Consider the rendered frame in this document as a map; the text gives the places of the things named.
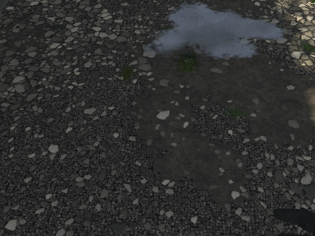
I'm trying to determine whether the right robot hand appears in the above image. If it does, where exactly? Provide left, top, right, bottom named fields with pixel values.
left=273, top=207, right=315, bottom=236

